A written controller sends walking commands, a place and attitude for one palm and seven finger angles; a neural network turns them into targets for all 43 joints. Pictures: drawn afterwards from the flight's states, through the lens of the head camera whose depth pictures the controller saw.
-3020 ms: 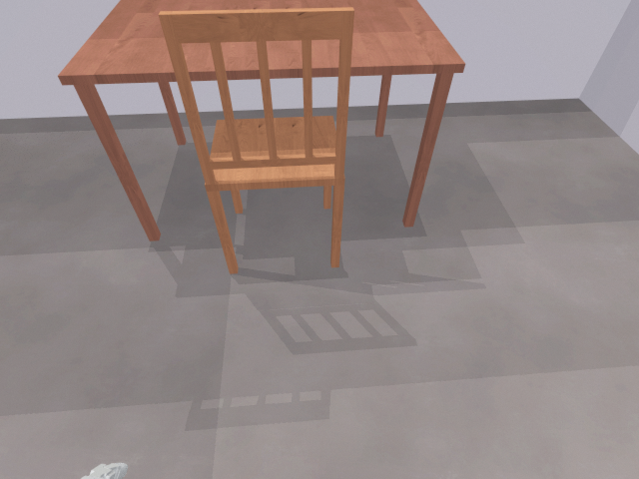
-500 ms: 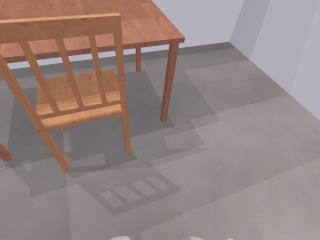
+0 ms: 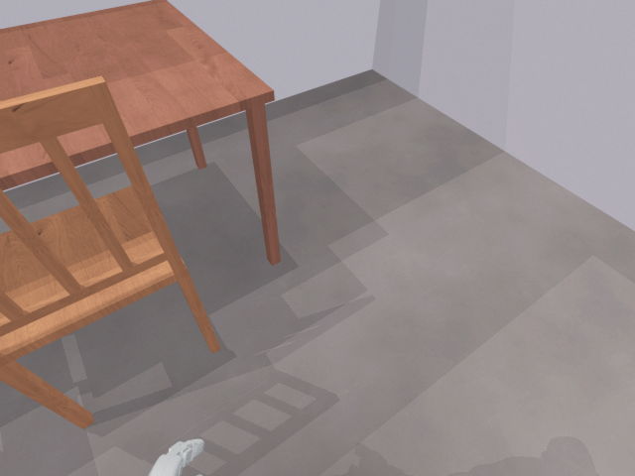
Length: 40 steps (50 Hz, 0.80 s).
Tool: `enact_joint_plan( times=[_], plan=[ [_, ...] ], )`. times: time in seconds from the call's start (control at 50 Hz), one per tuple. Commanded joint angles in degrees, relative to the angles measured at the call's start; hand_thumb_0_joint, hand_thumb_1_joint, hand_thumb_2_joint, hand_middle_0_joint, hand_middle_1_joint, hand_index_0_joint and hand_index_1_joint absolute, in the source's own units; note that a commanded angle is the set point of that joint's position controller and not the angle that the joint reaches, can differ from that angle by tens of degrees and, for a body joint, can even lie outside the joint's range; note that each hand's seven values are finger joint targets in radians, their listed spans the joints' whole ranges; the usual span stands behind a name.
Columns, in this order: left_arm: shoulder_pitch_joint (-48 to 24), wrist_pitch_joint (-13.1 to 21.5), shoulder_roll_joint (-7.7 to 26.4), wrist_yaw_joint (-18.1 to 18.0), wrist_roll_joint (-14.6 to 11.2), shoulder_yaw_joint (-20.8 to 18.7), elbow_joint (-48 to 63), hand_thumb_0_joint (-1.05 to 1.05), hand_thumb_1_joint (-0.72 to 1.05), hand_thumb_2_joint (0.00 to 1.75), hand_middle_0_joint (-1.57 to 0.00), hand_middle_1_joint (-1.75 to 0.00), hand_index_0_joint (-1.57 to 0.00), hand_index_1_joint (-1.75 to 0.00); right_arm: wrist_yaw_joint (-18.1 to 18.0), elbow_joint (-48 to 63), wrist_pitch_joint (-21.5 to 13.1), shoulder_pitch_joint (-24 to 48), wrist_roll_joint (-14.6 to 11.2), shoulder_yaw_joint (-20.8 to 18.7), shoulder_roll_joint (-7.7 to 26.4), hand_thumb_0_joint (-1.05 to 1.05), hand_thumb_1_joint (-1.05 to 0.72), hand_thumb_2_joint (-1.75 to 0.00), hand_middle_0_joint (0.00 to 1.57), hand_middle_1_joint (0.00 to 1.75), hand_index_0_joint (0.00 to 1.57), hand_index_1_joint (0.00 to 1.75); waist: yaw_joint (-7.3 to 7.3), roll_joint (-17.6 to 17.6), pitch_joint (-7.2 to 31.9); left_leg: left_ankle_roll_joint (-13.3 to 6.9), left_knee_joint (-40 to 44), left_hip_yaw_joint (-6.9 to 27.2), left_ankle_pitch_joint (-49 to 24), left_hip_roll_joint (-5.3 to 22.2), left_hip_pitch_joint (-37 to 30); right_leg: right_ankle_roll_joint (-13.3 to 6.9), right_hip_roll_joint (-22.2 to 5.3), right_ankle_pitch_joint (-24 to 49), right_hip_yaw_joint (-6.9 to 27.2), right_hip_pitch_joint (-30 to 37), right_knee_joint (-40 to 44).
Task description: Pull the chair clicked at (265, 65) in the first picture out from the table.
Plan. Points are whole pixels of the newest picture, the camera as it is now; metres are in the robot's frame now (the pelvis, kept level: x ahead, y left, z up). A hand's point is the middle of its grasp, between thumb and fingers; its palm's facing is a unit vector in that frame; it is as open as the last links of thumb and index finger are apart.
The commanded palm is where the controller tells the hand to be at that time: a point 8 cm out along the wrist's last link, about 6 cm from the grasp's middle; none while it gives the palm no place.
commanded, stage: turn to face it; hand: left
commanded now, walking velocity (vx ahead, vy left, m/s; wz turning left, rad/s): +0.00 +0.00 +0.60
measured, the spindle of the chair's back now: (29, 237) +0.51 +0.51 -0.05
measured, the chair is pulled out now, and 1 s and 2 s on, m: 0.00 0.00 0.00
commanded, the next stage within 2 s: take the last steps up to it in 0.80 s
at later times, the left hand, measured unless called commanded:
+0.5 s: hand out of the picture +0.04 +0.26 -0.15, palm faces +0.31 -0.91 -0.26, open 7.4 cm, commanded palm none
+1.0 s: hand out of the picture -0.08 +0.16 -0.15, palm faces +0.54 -0.81 -0.24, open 7.4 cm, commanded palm none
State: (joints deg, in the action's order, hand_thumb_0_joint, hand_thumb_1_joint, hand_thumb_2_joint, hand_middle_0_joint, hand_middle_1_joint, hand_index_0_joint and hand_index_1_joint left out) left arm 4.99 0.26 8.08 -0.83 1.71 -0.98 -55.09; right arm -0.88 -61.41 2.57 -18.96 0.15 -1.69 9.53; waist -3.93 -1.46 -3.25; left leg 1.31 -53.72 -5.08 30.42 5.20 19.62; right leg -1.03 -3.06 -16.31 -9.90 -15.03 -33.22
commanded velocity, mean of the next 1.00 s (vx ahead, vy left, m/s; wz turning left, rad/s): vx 0.04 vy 0.00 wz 0.41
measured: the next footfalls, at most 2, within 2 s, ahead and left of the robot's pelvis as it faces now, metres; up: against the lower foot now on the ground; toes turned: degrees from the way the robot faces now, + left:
left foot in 0.14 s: +0.04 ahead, +0.12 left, +0.00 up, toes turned +14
right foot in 0.66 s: +0.09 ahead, -0.11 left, +0.00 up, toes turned +20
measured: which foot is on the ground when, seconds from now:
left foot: up 0.00-0.12, down 0.14-0.66, up 0.68-1.00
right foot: down 0.00-0.14, up 0.16-0.64, down 0.66-1.00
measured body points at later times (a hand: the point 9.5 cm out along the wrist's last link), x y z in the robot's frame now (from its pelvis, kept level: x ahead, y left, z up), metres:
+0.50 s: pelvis +0.01 +0.02 +0.01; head +0.04 +0.05 +0.46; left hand +0.02 +0.31 -0.13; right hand +0.13 -0.22 -0.12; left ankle +0.00 +0.11 -0.73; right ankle +0.03 -0.14 -0.67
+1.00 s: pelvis +0.00 -0.02 +0.01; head +0.02 -0.01 +0.46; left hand -0.11 +0.20 -0.13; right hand +0.22 -0.18 -0.13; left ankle -0.09 +0.08 -0.69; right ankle +0.05 -0.12 -0.73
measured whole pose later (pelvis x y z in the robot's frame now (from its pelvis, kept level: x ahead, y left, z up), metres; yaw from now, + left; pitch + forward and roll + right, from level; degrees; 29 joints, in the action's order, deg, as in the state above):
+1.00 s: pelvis +0.00 -0.02 +0.01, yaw +30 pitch -1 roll +1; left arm 16.6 -0.3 10.9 -0.7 1.9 -1.8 -54.5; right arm 0.8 -55.0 4.0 -7.0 0.4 -2.8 13.1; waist 2.5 -0.1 -4.2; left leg 1.3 -45.2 -0.8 26.8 0.7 17.3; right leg -0.4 -4.8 -15.8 -9.0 -11.1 -28.2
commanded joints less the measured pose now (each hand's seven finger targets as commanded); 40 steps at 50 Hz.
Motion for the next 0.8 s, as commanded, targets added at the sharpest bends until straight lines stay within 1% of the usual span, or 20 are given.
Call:
enact_joint_plan(
  times=[0.0,0.04,0.08,0.1,0.12,0.14,0.16,0.2,0.26,0.36,0.48,0.54,0.58,0.6,0.62,0.64,0.66,0.7,0.72,0.78],
  plan=[
    [2.8,-0.2,12.2,-1.5,-0.1,-3.8,2.4,0.00,0.90,0.90,-0.20,-0.30,-0.20,-0.30,0.5,3.9,-1.0,-0.9,0.5,-0.9,2.3,0.00,-0.90,-0.90,0.20,0.30,0.20,0.30,3.31,9.2,1.7,0.9,2.4,-0.4,-3.1,0.0,1.8,-7.0,-16.8,20.1,6.5,1.3,13.6],
    [3.8,-0.5,12.1,-1.4,-0.3,-4.3,2.3,0.00,0.90,0.90,-0.20,-0.30,-0.20,-0.30,0.7,4.7,-1.3,-1.1,0.6,-1.1,2.2,0.00,-0.90,-0.90,0.20,0.30,0.20,0.30,3.49,9.5,2.1,0.9,10.5,-1.8,-6.5,-0.4,0.8,-5.6,-16.4,18.3,4.5,2.7,10.2],
    [4.0,-1.1,11.3,-1.2,-1.0,-4.6,2.5,0.00,0.90,0.90,-0.20,-0.30,-0.20,-0.30,0.9,4.8,-1.6,-3.5,0.9,-1.6,3.3,0.00,-0.90,-0.90,0.20,0.30,0.20,0.30,2.22,4.6,2.9,0.4,22.6,-2.1,-16.4,-0.6,-6.1,-1.6,-14.2,12.0,1.4,-0.6,3.2],
    [4.7,-1.7,8.8,-0.8,-1.4,-4.5,3.6,0.00,0.90,0.90,-0.20,-0.30,-0.20,-0.30,0.9,5.2,-2.0,-5.0,1.2,-2.3,6.9,0.00,-0.90,-0.90,0.20,0.30,0.20,0.30,1.69,-7.0,2.7,-2.6,29.5,8.8,-25.4,5.3,-7.7,1.9,-8.8,1.5,-1.1,-5.9,-5.2],
    [3.4,-1.8,5.8,-0.5,-1.7,-4.1,6.1,0.00,0.90,0.90,-0.20,-0.30,-0.20,-0.30,0.5,6.4,-2.3,-6.6,1.6,-3.6,11.7,0.00,-0.90,-0.90,0.20,0.30,0.20,0.30,0.65,-18.2,2.3,-9.8,35.6,24.9,-38.7,16.7,-9.6,5.3,-2.7,-16.6,-1.1,-14.9,-16.1],
    [-0.9,-2.0,6.2,-0.7,-0.9,-3.9,7.0,0.00,0.90,0.90,-0.20,-0.30,-0.20,-0.30,-0.3,5.4,-2.6,-7.8,1.7,-4.0,12.4,0.00,-0.90,-0.90,0.20,0.30,0.20,0.30,-1.37,-14.8,2.5,-13.8,37.3,29.2,-39.2,18.1,-9.9,4.5,-1.4,-20.3,4.7,-17.5,-27.4],
    [-1.9,-1.8,5.8,-0.7,-0.7,-4.3,7.4,0.00,0.90,0.90,-0.20,-0.30,-0.20,-0.30,-0.7,5.6,-2.9,-7.7,1.5,-4.2,12.4,0.00,-0.90,-0.90,0.20,0.30,0.20,0.30,-0.58,-13.1,3.2,-14.1,36.1,29.2,-40.7,17.4,-10.9,4.3,-1.9,-17.9,8.1,-21.0,-32.5],
    [-0.1,-1.5,6.5,-0.2,-0.9,-4.6,5.6,0.00,0.90,0.90,-0.20,-0.30,-0.20,-0.30,-0.8,7.2,-3.1,-1.7,1.4,-3.5,10.1,0.00,-0.90,-0.90,0.20,0.30,0.20,0.30,1.79,-6.0,3.8,-12.4,34.8,22.1,-40.9,13.1,-11.7,4.7,-2.9,-9.8,9.9,-20.6,-34.7],
    [2.0,-1.8,6.9,0.0,-1.2,-4.5,4.4,0.00,0.90,0.90,-0.20,-0.30,-0.20,-0.30,-0.9,8.4,-3.3,0.9,1.1,-3.4,10.0,0.00,-0.90,-0.90,0.20,0.30,0.20,0.30,2.57,-5.2,5.6,-11.0,33.8,16.3,-46.8,9.2,-14.0,5.7,-2.3,-6.6,9.2,-17.6,-30.0],
    [1.3,-2.2,8.3,-0.2,-1.2,-4.5,5.3,0.00,0.90,0.90,-0.20,-0.30,-0.20,-0.30,-0.4,9.1,-2.5,1.0,1.1,-4.1,12.0,0.00,-0.90,-0.90,0.20,0.30,0.20,0.30,1.56,-4.1,6.3,-12.0,34.1,19.8,-43.0,8.4,-16.6,6.4,-0.9,-6.8,9.6,-16.3,-23.5],
    [1.3,-2.1,9.2,-0.5,-1.3,-4.1,6.9,0.00,0.90,0.90,-0.20,-0.30,-0.20,-0.30,0.1,10.9,-1.5,4.1,1.4,-4.8,14.1,0.00,-0.90,-0.90,0.20,0.30,0.20,0.30,1.48,-6.9,6.2,-12.6,33.0,23.9,-39.7,7.3,-13.7,5.5,0.7,-8.4,10.2,-11.1,-14.9],
    [4.6,-1.7,9.6,-0.7,-1.6,-3.9,6.8,0.00,0.90,0.90,-0.20,-0.30,-0.20,-0.30,0.4,12.2,-1.1,7.0,1.4,-4.8,14.9,0.00,-0.90,-0.90,0.20,0.30,0.20,0.30,2.88,-7.5,6.2,-11.6,31.2,25.1,-39.6,5.9,-8.8,4.5,2.6,-6.1,9.4,-3.3,-6.5],
    [7.8,-1.1,10.6,-0.9,-1.5,-4.0,6.6,0.00,0.90,0.90,-0.20,-0.30,-0.20,-0.30,0.6,13.0,-1.0,8.6,1.0,-4.6,14.2,0.00,-0.90,-0.90,0.20,0.30,0.20,0.30,4.57,-6.2,6.7,-9.4,28.2,24.5,-36.1,3.7,-4.3,4.1,2.5,1.2,9.3,4.4,4.1],
    [9.4,-0.6,12.4,-1.1,-1.3,-4.2,6.5,0.00,0.90,0.90,-0.20,-0.30,-0.20,-0.30,0.9,13.3,-1.0,8.7,0.5,-4.4,12.8,0.00,-0.90,-0.90,0.20,0.30,0.20,0.30,5.41,-2.2,7.4,-6.8,24.4,22.8,-29.9,1.2,0.5,3.5,-0.3,5.4,11.8,10.9,11.7],
    [10.3,0.0,16.9,-1.4,-0.3,-5.0,6.9,0.00,0.90,0.90,-0.20,-0.30,-0.20,-0.30,1.2,14.2,-1.1,8.0,0.0,-3.8,9.3,0.00,-0.90,-0.90,0.20,0.30,0.20,0.30,5.43,11.7,7.3,-2.3,13.5,14.1,-13.8,-6.2,10.0,-0.8,-13.5,7.7,25.4,15.7,17.4],
    [9.6,-0.2,19.7,-1.1,-0.2,-5.0,8.0,0.00,0.90,0.90,-0.20,-0.30,-0.20,-0.30,1.1,15.5,-1.1,8.2,0.5,-4.0,9.1,0.00,-0.90,-0.90,0.20,0.30,0.20,0.30,5.50,15.9,6.1,-0.3,1.3,8.8,2.8,-9.8,11.9,-7.6,-24.0,13.2,32.0,9.7,18.4],
    [8.8,-0.1,17.8,-1.5,-0.5,-5.2,8.2,0.00,0.90,0.90,-0.20,-0.30,-0.20,-0.30,1.1,15.3,0.0,9.7,1.0,-4.4,10.9,0.00,-0.90,-0.90,0.20,0.30,0.20,0.30,5.57,14.8,5.2,-0.7,-7.0,11.1,3.0,-7.6,10.5,-9.3,-22.9,14.0,30.7,4.3,18.5],
    [4.2,0.0,14.4,-1.2,-0.7,-3.9,8.9,0.00,0.90,0.90,-0.20,-0.30,-0.20,-0.30,1.6,12.9,0.5,9.1,1.1,-4.3,10.3,0.00,-0.90,-0.90,0.20,0.30,0.20,0.30,2.87,9.3,0.2,0.1,-15.0,9.8,-4.6,-5.7,11.3,-8.1,-15.7,15.8,21.6,1.5,16.5],
    [4.1,0.4,13.3,-1.1,-0.6,-3.6,9.1,0.00,0.90,0.90,-0.20,-0.30,-0.20,-0.30,1.9,12.3,0.4,8.2,1.1,-4.0,9.7,0.00,-0.90,-0.90,0.20,0.30,0.20,0.30,2.41,9.1,0.4,0.6,-15.4,8.7,-7.0,-5.4,11.2,-7.3,-13.7,19.6,17.7,2.8,15.3],
    [7.8,0.7,13.3,-1.2,-0.5,-3.6,7.8,0.00,0.90,0.90,-0.20,-0.30,-0.20,-0.30,1.9,11.8,0.5,10.0,0.8,-3.4,8.7,0.00,-0.90,-0.90,0.20,0.30,0.20,0.30,4.00,10.6,2.1,1.6,-10.6,6.6,-6.9,-5.0,9.6,-7.5,-13.4,26.2,14.0,7.0,14.2]
  ],
)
